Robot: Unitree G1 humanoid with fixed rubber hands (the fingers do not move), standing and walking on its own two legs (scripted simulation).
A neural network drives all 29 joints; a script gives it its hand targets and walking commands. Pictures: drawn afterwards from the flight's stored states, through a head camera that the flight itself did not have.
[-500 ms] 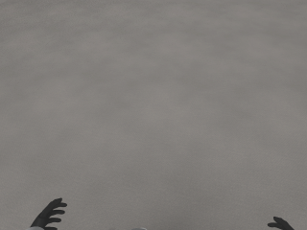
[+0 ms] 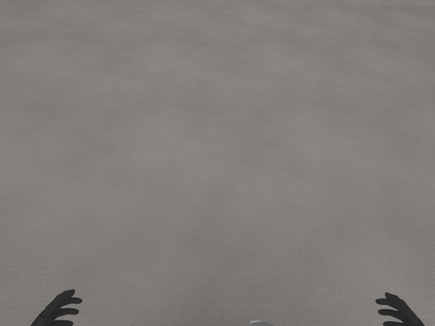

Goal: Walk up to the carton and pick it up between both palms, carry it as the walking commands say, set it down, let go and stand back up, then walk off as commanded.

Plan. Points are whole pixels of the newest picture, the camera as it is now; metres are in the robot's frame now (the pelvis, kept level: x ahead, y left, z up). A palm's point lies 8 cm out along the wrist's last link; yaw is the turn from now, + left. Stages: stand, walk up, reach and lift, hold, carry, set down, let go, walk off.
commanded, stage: walk up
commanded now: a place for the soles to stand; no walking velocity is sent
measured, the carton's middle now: out of the picture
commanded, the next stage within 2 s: none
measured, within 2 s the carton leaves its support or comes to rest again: neither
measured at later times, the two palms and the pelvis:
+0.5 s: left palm out of the picture +0.14 +0.20 -0.09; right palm out of the picture -0.06 -0.40 -0.06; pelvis -0.08 -0.05 +0.00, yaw -12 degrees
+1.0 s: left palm out of the picture +0.10 +0.08 -0.05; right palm out of the picture -0.29 -0.47 -0.11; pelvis -0.20 -0.12 -0.01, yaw -35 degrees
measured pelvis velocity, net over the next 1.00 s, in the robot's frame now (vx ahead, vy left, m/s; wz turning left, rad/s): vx -0.20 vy -0.12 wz -0.61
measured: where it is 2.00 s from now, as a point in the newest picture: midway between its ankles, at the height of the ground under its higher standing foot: outside the picture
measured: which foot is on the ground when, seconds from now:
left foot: down 0.00-0.12, up 0.14-0.34, down 0.36-0.80, up 0.82-1.00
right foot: up 0.00-0.08, down 0.10-0.40, up 0.42-0.76, down 0.78-1.00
